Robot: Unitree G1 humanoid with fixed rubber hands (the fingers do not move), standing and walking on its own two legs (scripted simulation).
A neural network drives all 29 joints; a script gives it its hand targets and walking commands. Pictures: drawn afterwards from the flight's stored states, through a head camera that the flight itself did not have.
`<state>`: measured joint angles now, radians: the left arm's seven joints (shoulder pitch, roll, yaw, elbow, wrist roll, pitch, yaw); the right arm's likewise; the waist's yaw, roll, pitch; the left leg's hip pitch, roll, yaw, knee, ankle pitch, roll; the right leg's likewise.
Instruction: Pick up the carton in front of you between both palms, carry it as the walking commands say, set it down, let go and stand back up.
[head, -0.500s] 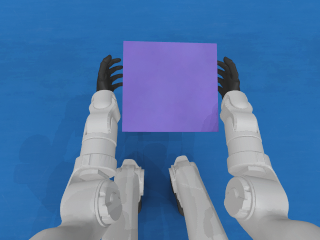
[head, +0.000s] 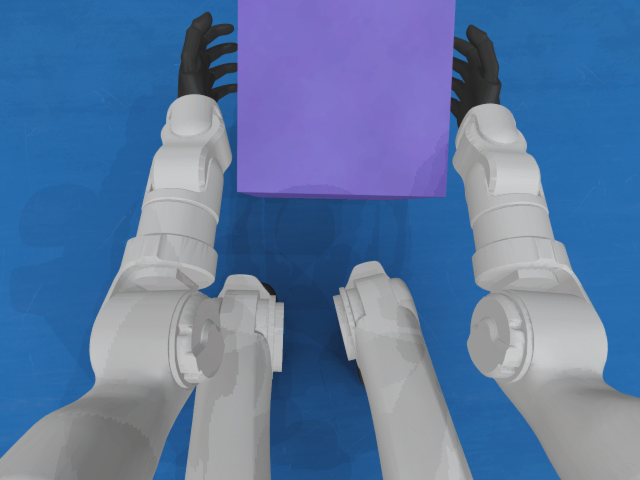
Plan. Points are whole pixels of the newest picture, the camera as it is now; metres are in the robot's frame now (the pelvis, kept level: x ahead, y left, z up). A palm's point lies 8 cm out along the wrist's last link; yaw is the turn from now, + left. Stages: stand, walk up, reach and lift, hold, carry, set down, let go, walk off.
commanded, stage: set down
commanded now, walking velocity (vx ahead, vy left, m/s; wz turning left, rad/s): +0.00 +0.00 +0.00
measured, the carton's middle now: (332, 119) +0.50 -0.05 -0.22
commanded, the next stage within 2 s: none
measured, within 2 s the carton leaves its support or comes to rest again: rests again in 0.54 s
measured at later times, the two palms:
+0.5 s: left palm (218, 101) +0.53 +0.09 -0.22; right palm (449, 113) +0.50 -0.20 -0.22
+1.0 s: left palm (217, 105) +0.53 +0.10 -0.23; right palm (448, 118) +0.49 -0.21 -0.22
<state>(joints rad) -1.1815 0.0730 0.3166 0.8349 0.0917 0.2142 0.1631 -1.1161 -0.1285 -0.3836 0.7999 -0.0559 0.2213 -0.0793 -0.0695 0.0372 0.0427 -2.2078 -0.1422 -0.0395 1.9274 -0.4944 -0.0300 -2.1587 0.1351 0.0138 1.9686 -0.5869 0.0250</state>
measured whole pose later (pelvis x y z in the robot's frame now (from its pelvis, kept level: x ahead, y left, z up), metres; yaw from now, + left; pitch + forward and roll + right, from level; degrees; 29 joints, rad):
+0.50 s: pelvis +0.01 +0.00 -0.06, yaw +0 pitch +40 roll +0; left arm -1.30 0.17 0.26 0.99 -0.01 0.14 0.17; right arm -1.24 -0.19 -0.28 0.92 0.03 0.19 -0.11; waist -0.08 0.03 0.20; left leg -2.29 -0.13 -0.01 2.14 -0.56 -0.03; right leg -2.24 0.13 0.00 2.18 -0.64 0.02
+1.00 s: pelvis -0.01 +0.01 -0.08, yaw -1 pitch +34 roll -1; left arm -1.40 0.21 0.31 1.12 0.04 0.14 0.09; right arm -1.33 -0.21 -0.35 1.03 -0.06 0.18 -0.02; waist -0.08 0.02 0.32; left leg -2.26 -0.10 0.01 2.22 -0.55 -0.01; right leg -2.21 0.11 -0.02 2.25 -0.63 0.01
